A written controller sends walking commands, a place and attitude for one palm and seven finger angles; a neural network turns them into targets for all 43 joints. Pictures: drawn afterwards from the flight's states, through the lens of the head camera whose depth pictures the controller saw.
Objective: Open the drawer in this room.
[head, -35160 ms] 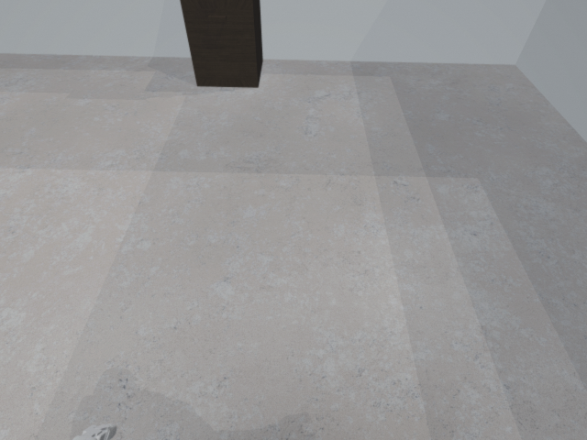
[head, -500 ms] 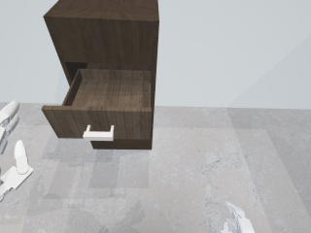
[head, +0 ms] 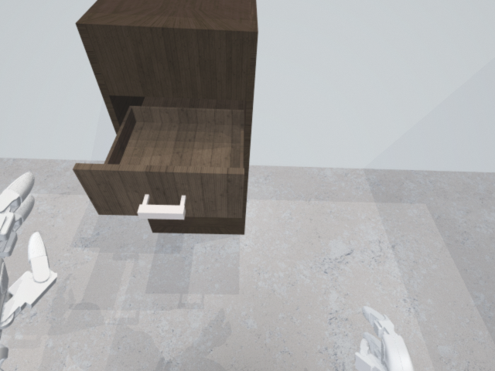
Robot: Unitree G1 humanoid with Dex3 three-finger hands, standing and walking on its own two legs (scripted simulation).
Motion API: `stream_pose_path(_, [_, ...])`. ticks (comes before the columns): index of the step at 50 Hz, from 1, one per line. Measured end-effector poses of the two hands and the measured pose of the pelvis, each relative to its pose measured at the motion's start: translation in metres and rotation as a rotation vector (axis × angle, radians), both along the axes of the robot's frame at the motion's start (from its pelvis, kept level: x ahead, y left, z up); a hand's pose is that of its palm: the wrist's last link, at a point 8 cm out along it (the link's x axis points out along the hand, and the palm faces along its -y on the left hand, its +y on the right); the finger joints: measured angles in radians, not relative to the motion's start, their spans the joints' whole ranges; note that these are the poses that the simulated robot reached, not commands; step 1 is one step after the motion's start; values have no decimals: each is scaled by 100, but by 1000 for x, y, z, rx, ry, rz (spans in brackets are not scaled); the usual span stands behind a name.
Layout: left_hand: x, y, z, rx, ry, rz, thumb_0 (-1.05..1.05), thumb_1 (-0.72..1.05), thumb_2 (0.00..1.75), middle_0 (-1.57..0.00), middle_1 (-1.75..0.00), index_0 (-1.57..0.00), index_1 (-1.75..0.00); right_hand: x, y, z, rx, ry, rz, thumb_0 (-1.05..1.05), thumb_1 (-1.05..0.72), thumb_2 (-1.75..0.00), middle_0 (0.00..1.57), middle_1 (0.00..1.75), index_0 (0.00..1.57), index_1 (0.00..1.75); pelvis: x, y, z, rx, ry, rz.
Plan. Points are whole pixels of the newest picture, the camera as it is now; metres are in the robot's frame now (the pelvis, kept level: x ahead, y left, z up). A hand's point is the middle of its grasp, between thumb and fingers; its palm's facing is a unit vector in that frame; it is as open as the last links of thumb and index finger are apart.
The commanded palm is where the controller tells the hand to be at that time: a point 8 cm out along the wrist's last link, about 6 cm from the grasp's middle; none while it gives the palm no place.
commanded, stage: let the arm hang, fingers relaxed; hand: left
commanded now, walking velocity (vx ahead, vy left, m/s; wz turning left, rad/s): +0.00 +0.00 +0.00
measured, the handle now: (163, 205) +0.50 +0.22 -0.12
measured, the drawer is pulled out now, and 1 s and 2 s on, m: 0.29 0.29 0.29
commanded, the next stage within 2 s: look to check the result in 1.12 s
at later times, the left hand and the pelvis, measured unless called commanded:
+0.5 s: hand out of the picture -0.07 +0.19 -0.17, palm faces +0.04 -0.98 -0.20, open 7.2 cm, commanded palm none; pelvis +0.00 +0.00 +0.00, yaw +2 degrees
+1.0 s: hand out of the picture +0.00 +0.15 -0.18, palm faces +0.04 -0.98 -0.18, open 7.3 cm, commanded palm none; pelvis +0.01 -0.01 +0.00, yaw +1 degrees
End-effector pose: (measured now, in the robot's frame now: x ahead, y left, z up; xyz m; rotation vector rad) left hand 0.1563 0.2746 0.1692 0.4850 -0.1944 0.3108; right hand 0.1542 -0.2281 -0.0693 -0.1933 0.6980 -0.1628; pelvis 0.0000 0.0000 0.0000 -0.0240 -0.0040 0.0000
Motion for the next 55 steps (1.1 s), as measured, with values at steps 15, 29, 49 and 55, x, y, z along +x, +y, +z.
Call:
stream_pose_path(15, [-97, -45, -309, -462, 1360, 115, 1, 91, 89, -20, -29, -19, -30, -73, -8, -51, -2, 426, -4, 1, -91, -90, 20, 30, 20, 30, -1, 7, -3, 14, -13, 17])
stream_pose_path(29, [-247, -41, -303, -523, 1735, 388, 0, 93, 89, -20, -30, -20, -30, -189, 17, -72, 85, 818, -81, 1, -91, -90, 19, 30, 20, 30, 4, 4, 2, 14, -23, 28])
stream_pose_path(49, [-160, -80, -314, -524, 1537, 259, 1, 93, 89, -20, -30, -20, -30, -169, 24, -83, 161, 731, -98, 1, -91, -90, 19, 30, 20, 30, 11, -12, 0, 24, -28, 17])
stream_pose_path(55, [-155, -80, -314, -530, 1531, 268, 1, 92, 89, -20, -30, -20, -30, -166, 14, -81, 141, 738, -106, 0, -91, -90, 19, 30, 20, 30, 16, -16, 0, 23, -29, 19])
